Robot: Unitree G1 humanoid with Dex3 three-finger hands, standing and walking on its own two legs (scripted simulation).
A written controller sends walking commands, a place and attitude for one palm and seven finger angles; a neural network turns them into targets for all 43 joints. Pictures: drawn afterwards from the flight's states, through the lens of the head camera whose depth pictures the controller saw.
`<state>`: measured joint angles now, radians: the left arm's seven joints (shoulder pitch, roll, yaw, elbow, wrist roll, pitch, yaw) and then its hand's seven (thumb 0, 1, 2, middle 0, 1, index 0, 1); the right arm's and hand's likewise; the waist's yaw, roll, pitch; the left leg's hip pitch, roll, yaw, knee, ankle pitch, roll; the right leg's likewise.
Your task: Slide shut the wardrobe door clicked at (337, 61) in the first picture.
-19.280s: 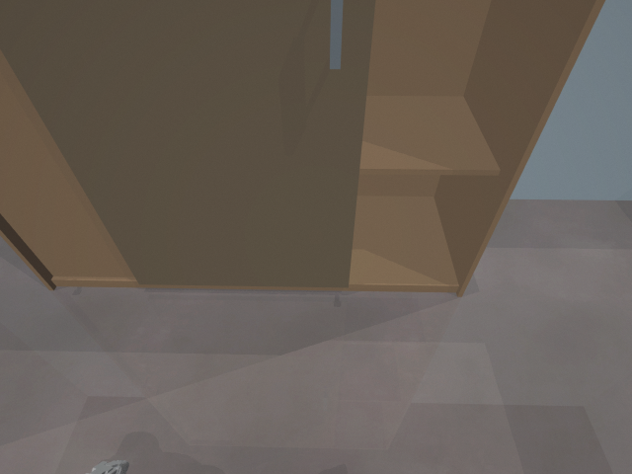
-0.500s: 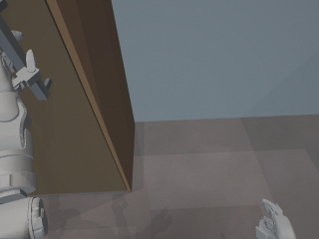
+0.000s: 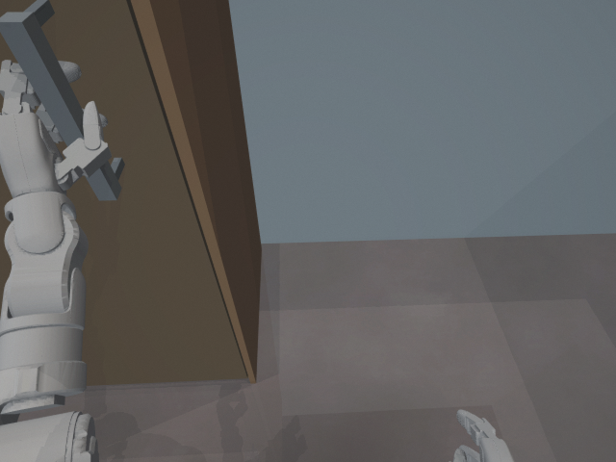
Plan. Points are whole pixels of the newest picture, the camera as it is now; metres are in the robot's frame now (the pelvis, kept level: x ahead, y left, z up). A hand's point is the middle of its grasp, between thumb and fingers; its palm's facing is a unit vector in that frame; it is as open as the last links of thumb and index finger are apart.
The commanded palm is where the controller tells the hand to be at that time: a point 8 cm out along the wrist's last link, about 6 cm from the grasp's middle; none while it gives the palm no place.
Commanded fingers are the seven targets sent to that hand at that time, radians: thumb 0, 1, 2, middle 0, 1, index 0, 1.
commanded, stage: stop walking and hold the door there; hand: left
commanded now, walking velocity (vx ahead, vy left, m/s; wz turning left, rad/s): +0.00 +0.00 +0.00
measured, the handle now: (79, 112) +0.42 +0.28 +0.24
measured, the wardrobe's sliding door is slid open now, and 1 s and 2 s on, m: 0.00 0.00 0.00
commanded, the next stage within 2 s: loosen the grip on the handle in 1.64 s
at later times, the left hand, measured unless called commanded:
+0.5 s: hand (92, 143) +0.38 +0.26 +0.23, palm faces +0.42 -0.89 -0.18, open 6.6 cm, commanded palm +0.34 +0.30 +0.22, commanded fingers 0.00 0.90 0.90 -0.45 -1.40 -0.45 -1.40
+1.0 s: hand (90, 144) +0.38 +0.26 +0.23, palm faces +0.20 -0.98 -0.10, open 6.5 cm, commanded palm +0.35 +0.29 +0.22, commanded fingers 0.00 0.90 0.90 -0.45 -1.40 -0.45 -1.40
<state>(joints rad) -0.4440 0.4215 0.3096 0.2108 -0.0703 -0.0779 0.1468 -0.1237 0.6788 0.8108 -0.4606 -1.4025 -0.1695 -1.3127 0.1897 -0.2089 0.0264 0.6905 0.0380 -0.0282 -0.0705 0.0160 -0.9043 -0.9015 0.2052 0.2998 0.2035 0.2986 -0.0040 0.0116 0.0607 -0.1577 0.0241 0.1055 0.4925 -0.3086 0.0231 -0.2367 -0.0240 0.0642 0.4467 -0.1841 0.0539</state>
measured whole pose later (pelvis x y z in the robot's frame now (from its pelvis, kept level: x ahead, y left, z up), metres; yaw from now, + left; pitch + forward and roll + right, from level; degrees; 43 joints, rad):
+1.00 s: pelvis -0.05 +0.10 -0.02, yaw +1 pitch -2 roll +2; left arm -0.68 0.30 0.19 0.22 -0.08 -0.08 0.11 -0.11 0.67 0.79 -0.46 -1.40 -0.20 -1.36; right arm 0.11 -0.24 -0.01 0.65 0.03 -0.02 -0.08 0.01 -0.91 -0.90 0.20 0.30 0.20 0.30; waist -0.03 -0.02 0.16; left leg -0.30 0.06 0.06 0.65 -0.30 -0.06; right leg -0.42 -0.18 0.00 0.81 -0.43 0.06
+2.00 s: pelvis -0.06 +0.11 +0.00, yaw +1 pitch -1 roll +1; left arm -0.81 0.25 0.18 0.73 -0.03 -0.19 0.13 -0.01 0.14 0.54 -0.49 -1.40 -0.31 -1.36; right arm 0.27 -0.22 0.01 0.73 0.02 -0.20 -0.03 0.01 -0.91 -0.90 0.20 0.30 0.20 0.30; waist -0.03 -0.01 -0.03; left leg -0.27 0.07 0.06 0.50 -0.21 -0.04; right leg -0.33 -0.07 -0.02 0.54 -0.19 0.03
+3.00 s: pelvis -0.03 +0.12 +0.00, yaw +0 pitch +0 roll +0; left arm -0.55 0.34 0.29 0.43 -0.11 -0.18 -0.03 -0.02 -0.56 0.20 -0.39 -1.19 -0.25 -1.15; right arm 0.26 -0.23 0.02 0.69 0.03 -0.10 -0.10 0.01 -0.91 -0.90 0.20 0.30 0.20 0.30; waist -0.01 0.01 -0.02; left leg -0.23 0.08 0.06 0.49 -0.26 -0.04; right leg -0.28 -0.05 0.00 0.49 -0.22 0.04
